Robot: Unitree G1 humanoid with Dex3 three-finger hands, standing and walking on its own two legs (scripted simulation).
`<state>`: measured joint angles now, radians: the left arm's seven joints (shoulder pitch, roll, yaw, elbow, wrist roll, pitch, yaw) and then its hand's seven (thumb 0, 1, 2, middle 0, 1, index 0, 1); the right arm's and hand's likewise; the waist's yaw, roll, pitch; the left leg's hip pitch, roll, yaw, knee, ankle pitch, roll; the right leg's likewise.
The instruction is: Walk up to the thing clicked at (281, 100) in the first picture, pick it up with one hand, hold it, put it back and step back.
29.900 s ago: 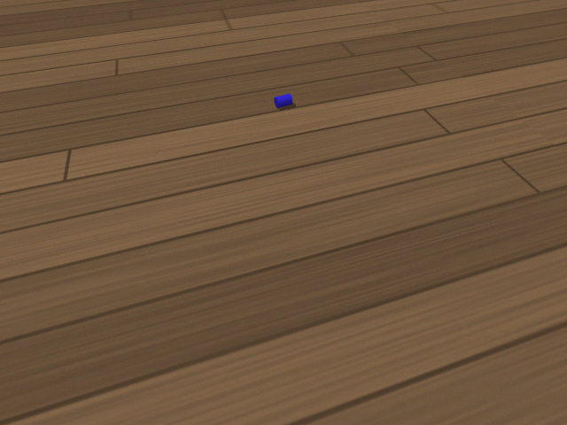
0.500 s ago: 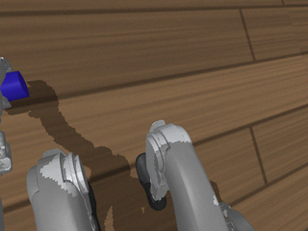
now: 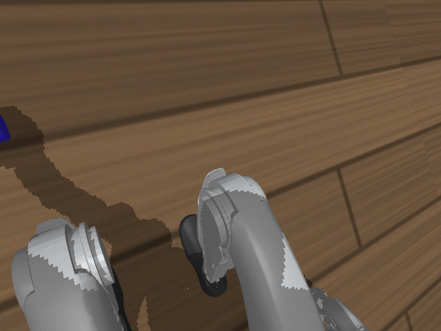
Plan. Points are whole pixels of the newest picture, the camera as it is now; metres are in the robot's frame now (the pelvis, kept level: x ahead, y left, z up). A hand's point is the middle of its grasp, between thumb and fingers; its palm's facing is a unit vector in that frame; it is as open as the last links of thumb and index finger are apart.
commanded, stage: rest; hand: left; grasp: from above
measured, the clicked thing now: out of the picture +0.48 +0.31 -0.27
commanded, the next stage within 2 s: open in 0.52 s
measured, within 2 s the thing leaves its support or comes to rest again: rests again in 0.82 s
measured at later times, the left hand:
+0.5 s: hand out of the picture +0.47 +0.30 -0.24, palm faces -0.45 -0.14 -0.88, open 9.6 cm
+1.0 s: hand out of the picture +0.48 +0.31 -0.24, palm faces -0.44 -0.12 -0.89, open 10.7 cm
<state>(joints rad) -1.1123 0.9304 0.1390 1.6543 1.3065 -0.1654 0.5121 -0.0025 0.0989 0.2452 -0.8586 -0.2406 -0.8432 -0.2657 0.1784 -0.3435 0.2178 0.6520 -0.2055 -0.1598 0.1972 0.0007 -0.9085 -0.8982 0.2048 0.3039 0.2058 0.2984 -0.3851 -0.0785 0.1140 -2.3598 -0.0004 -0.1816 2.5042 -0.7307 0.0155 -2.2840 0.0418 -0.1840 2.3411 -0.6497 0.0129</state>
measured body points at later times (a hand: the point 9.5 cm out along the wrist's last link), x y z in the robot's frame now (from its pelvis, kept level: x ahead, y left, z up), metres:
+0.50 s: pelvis +0.00 +0.00 +0.00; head +0.29 +0.11 +0.33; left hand +0.49 +0.31 -0.19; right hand +0.02 -0.26 -0.05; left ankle +0.06 +0.12 -0.28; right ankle +0.11 -0.11 -0.28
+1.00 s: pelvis -0.01 +0.00 +0.00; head +0.28 +0.12 +0.32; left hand +0.50 +0.31 -0.19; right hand +0.02 -0.25 -0.05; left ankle +0.06 +0.12 -0.28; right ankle +0.11 -0.11 -0.28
